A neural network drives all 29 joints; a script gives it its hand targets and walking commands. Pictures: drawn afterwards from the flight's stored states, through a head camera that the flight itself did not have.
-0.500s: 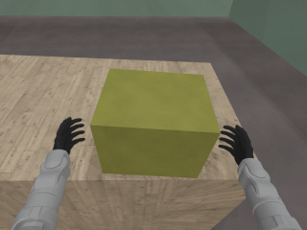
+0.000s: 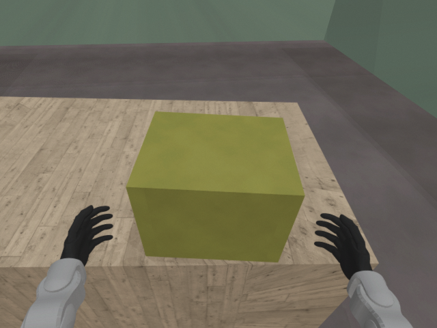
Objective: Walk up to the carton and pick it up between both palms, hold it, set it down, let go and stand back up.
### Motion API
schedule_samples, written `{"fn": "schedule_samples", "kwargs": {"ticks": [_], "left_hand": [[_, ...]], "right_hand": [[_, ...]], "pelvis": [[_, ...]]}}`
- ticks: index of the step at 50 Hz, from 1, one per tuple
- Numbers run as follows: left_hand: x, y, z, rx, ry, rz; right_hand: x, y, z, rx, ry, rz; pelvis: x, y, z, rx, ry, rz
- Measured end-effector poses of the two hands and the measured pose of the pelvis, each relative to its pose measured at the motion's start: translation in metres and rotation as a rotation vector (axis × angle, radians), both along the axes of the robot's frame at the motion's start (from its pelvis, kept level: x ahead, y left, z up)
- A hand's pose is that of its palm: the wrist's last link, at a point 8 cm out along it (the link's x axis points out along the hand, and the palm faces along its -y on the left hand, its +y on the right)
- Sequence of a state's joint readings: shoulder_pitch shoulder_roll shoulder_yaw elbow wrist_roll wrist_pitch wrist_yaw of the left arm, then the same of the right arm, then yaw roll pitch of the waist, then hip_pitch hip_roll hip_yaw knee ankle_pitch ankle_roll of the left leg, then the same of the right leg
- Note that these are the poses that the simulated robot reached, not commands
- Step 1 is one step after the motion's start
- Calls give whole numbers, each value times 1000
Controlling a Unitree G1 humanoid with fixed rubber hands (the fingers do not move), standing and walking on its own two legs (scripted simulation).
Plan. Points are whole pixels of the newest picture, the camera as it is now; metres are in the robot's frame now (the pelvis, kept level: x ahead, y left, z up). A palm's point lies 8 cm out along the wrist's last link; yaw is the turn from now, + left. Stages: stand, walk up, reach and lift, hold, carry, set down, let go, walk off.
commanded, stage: set down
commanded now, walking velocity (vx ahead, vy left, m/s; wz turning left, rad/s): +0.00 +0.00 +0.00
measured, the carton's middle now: (215, 185) +0.43 +0.01 +0.04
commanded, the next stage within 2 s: let go in 1.88 s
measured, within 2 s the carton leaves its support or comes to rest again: neither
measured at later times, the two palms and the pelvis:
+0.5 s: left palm (66, 283) +0.21 +0.26 +0.03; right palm (360, 299) +0.19 -0.23 +0.04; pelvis +0.00 +0.00 +0.00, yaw +0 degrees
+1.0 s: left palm (71, 288) +0.21 +0.26 +0.01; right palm (354, 307) +0.19 -0.23 +0.01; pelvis +0.01 +0.00 +0.00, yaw +0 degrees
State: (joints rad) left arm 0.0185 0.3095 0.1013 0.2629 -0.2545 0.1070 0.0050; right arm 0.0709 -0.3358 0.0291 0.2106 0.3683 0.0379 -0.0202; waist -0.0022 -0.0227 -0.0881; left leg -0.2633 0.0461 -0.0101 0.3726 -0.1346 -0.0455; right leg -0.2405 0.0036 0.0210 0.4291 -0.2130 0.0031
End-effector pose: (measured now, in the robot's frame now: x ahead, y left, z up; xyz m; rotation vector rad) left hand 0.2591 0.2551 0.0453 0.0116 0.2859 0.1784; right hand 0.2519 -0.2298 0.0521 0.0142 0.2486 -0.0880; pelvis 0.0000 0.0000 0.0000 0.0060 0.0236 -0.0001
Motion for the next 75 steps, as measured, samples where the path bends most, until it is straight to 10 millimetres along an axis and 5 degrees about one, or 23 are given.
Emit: {"fn": "schedule_samples", "kwargs": {"ticks": [18, 44, 75], "left_hand": [[-48, 3, -11, 20, 58, 5], [-50, 2, -30, 15, 167, 6], [-66, 6, -75, -8, 347, 47]], "right_hand": [[-56, 2, -13, 6, 72, -9], [-58, 7, -33, -38, 173, -1], [-78, 0, -86, -91, 345, -24]], "pelvis": [[4, 0, 1, 6, -26, 3], [5, 0, 1, 6, -26, 3], [16, -1, 1, 8, -12, 3]]}}
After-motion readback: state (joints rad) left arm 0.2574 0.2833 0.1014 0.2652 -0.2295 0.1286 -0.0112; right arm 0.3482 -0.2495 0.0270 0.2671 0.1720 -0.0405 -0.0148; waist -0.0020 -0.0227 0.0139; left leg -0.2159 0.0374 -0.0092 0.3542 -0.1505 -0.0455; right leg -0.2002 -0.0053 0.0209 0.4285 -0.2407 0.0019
